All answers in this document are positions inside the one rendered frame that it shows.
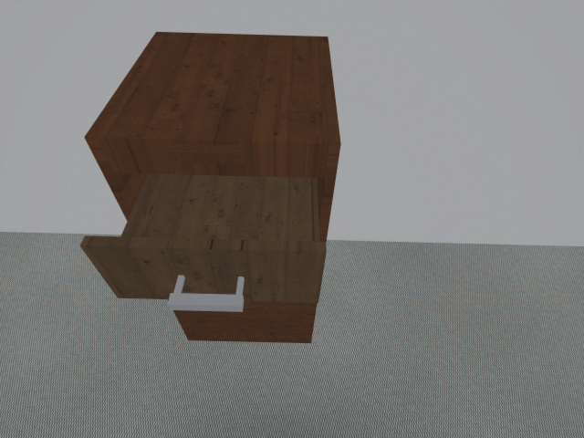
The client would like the drawer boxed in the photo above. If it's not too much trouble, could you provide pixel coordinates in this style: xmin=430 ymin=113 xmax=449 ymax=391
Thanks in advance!
xmin=80 ymin=173 xmax=327 ymax=303

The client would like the cabinet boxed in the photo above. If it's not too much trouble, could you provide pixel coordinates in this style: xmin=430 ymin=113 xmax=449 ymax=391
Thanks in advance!
xmin=84 ymin=32 xmax=341 ymax=343

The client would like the handle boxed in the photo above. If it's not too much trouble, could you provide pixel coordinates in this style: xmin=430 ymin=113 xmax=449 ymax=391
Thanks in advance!
xmin=166 ymin=143 xmax=245 ymax=164
xmin=167 ymin=275 xmax=245 ymax=312

